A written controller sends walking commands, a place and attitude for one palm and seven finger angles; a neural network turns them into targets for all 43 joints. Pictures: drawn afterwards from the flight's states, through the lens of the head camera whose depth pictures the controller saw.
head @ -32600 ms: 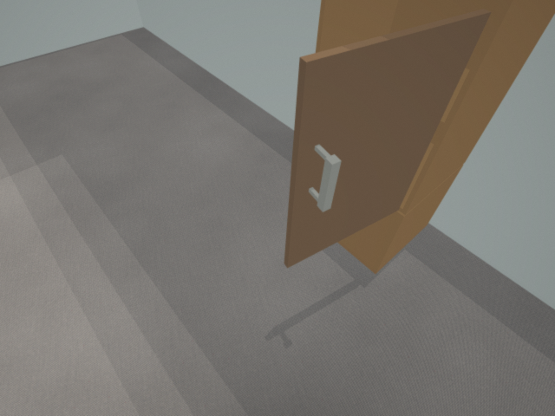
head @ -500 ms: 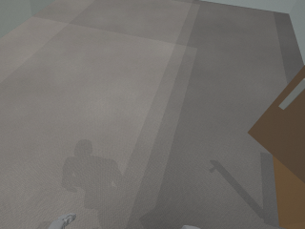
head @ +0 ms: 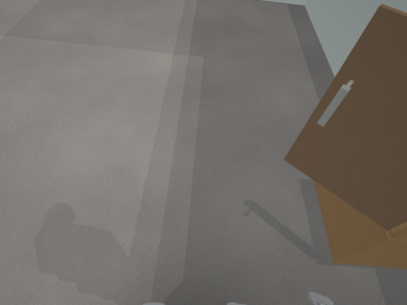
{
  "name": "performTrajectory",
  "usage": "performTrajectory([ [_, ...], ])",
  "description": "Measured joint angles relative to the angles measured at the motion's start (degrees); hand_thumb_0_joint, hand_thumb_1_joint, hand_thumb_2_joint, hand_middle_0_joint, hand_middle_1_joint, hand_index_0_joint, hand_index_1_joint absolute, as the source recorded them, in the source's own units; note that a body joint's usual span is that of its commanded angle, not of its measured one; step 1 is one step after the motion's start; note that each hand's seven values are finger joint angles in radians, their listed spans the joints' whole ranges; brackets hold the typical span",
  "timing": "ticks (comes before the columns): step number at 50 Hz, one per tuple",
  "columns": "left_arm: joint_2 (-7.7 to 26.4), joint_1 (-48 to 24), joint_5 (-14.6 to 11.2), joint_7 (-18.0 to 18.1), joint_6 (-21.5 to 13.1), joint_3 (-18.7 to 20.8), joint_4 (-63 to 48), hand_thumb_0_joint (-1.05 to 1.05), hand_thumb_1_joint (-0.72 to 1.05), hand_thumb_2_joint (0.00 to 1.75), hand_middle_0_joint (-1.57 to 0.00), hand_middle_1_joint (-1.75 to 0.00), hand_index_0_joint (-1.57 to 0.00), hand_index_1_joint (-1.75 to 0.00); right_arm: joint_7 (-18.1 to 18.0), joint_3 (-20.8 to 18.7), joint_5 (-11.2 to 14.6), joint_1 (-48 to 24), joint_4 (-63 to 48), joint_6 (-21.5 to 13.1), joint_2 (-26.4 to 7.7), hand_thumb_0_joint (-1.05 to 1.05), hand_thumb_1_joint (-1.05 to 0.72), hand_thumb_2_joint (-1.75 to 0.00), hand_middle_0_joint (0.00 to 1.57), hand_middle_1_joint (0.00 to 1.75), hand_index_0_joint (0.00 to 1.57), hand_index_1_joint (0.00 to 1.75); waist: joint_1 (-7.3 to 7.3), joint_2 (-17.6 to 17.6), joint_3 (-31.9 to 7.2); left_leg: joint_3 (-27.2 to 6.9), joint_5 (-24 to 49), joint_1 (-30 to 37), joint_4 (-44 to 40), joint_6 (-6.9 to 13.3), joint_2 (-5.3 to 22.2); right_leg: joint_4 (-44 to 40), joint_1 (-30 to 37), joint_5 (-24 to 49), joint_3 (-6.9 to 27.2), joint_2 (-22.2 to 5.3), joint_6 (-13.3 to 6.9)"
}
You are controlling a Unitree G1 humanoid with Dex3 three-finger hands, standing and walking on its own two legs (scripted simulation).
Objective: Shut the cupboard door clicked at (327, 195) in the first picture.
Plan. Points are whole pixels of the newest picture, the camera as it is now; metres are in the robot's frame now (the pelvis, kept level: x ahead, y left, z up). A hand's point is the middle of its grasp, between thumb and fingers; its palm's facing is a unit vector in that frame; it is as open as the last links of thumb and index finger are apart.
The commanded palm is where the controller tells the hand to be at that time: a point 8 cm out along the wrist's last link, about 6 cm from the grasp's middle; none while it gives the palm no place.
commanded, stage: turn to face it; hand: left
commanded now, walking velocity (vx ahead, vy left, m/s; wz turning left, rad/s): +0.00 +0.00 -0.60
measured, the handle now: (335, 103) +0.64 -0.32 +0.02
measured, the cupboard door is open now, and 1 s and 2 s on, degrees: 51 51 51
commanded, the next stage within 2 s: take the last steps up to it in 1.00 s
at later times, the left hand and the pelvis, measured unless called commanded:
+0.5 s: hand (144, 280) +0.18 +0.14 -0.14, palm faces -0.32 -0.90 -0.30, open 7.4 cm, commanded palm none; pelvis +0.00 -0.03 +0.00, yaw -19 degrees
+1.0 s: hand (139, 267) +0.21 +0.16 -0.17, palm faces -0.49 -0.85 -0.19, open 7.4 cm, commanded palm none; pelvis +0.04 +0.01 +0.01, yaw -32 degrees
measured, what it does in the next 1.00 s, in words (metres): steps on the spot, turning right: right foot, then left foot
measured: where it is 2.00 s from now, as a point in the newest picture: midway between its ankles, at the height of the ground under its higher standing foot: outside the picture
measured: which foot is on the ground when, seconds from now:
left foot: down 0.00-0.38, up 0.40-0.80, down 0.82-1.00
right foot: up 0.00-0.36, down 0.38-0.82, up 0.84-1.00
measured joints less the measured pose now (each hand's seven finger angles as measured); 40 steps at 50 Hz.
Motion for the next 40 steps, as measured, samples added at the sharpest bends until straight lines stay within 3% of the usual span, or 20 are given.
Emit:
performTrajectory([
  [4,1.92,-0.6,0.44,-0.74,0.52,1.0,0.39,0.0,0.91,0.9,-0.2,-0.3,-0.21,-0.3,-0.36,1.35,-0.77,1.22,-0.48,-0.26,1.61,0.0,-0.91,-0.9,0.2,0.3,0.2,0.3,0.19,-0.31,0.93,2.86,0.35,2.95,-2.46,1.32,2.05,19.53,-5.63,-4.84,-4.85,-1.08,1.67],
  [7,2.63,-1.12,0.35,-1.27,0.67,1.39,0.1,0.0,0.91,0.9,-0.2,-0.3,-0.2,-0.3,-0.51,1.58,-0.85,2.19,-0.23,-0.1,1.97,0.0,-0.91,-0.9,0.2,0.3,0.2,0.3,0.21,0.61,1.36,4.78,1.09,4.91,-4.6,1.19,3.59,23.75,-6.59,-3.57,-7.01,-2.86,2.64],
  [12,2.72,-2.54,0.36,-1.64,1.12,1.42,-0.2,0.0,0.91,0.9,-0.2,-0.3,-0.2,-0.3,-0.23,0.94,-0.91,3.66,0.87,0.02,1.56,0.0,-0.9,-0.9,0.2,0.3,0.2,0.3,-0.52,2.37,1.69,8.5,0.31,6.58,-4.65,0.61,5.6,16.64,-4.15,-2.34,-8.7,-5.36,2.86],
  [16,2.04,-4.12,0.37,-1.75,0.78,0.97,-0.7,0.0,0.91,0.9,-0.19,-0.3,-0.2,-0.3,0.28,0.08,-0.97,4.81,2.08,0.42,0.22,0.0,-0.9,-0.9,0.2,0.3,0.2,0.3,-1.64,4.09,1.76,11.22,-1.76,6.46,-1.66,-0.41,7.21,6.88,-0.12,-1.69,-10.23,-5.59,1.84],
  [19,1.67,-4.56,0.36,-1.83,-0.37,0.4,-1.65,0.0,0.91,0.9,-0.2,-0.3,-0.2,-0.3,0.65,-0.62,-0.65,6.17,2.79,0.9,-1.22,0.0,-0.9,-0.9,0.2,0.3,0.2,0.3,-2.03,5.06,0.99,12.92,-4.68,5.06,3.39,-1.82,8.49,-4.22,5.04,5.4,-11.35,-5.09,0.17],
  [20,1.32,-4.64,0.5,-1.57,-1.25,0.26,-1.77,0.0,0.91,0.9,-0.2,-0.3,-0.2,-0.3,0.76,-0.92,-0.41,6.17,3.17,1.3,-1.94,0.0,-0.9,-0.9,0.2,0.3,0.2,0.3,-1.85,5.74,0.79,11.89,-7.3,3.39,7.6,-2.25,8.78,-4.96,5.21,3.84,-11.07,-4.56,-0.91],
  [22,0.04,-4.69,0.19,-0.8,-2.26,-0.51,-1.72,0.0,0.91,0.9,-0.2,-0.3,-0.2,-0.3,0.48,-1.45,-0.15,5.04,3.78,2.79,-3.44,0.01,-0.91,-0.9,0.2,0.3,0.2,0.3,-2.27,7.6,1.33,5.92,-12.77,-1.34,19.0,-2.75,6.98,-3.01,4.12,2.97,-10.47,-3.45,-2.08],
  [24,-0.83,-4.05,0.13,-0.1,-2.34,-0.95,-1.89,0.0,0.91,0.9,-0.2,-0.3,-0.2,-0.3,0.23,-1.7,-0.07,4.13,3.93,3.45,-3.93,0.01,-0.91,-0.9,0.2,0.3,0.2,0.3,-2.53,7.75,1.36,2.6,-12.26,-5.57,27.65,-3.06,4.7,-4.53,4.49,4.34,-9.5,-3.18,-2.32],
  [27,-1.23,-2.99,0.09,0.53,-2.09,-1.22,-1.62,0.0,0.9,0.9,-0.2,-0.3,-0.2,-0.3,0.59,-1.5,-0.12,2.85,3.41,3.14,-3.56,0.01,-0.91,-0.9,0.2,0.3,0.2,0.3,-2.31,6.28,1.15,0.83,-7.54,-9.35,31.26,-3.83,3.42,-8.54,5.54,7.06,-7.38,-2.81,-2.54],
  [35,-1.91,-0.67,0.49,0.19,-1.92,-1.43,-0.4,0.0,0.9,0.9,-0.2,-0.3,-0.21,-0.3,0.73,-1.14,-0.03,0.89,1.84,2.49,-2.12,0.01,-0.91,-0.9,0.2,0.3,0.19,0.3,-1.12,3.75,-0.24,-1.8,-5.21,-8.68,20.58,-4.37,2.07,-12.07,6.41,9.07,-3.5,-1.36,-2.06],
  [38,-1.74,0.0,0.7,0.22,-1.62,-1.1,0.1,0.0,0.9,0.9,-0.2,-0.3,-0.21,-0.3,0.5,-0.88,0.27,0.25,1.51,1.94,-1.43,0.01,-0.91,-0.9,0.2,0.3,0.2,0.3,-0.42,2.65,-0.61,-1.58,-5.59,-5.35,12.25,-3.83,0.85,-11.1,5.78,8.6,-1.81,-1.02,-1.23],
  [40,-1.33,0.44,0.46,0.3,-1.17,-0.81,0.46,0.0,0.9,0.9,-0.2,-0.3,-0.21,-0.3,0.32,-0.47,0.45,0.37,1.11,1.06,-1.01,0.0,-0.91,-0.9,0.2,0.3,0.2,0.3,-0.31,1.97,-1.03,-1.16,-1.13,-1.44,3.03,-3.35,0.16,-9.23,4.84,7.61,-0.76,-0.69,-0.29],
])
